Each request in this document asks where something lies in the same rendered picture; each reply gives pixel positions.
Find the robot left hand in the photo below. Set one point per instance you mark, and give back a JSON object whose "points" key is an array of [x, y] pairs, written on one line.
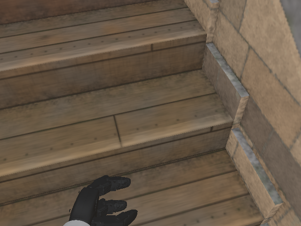
{"points": [[95, 212]]}

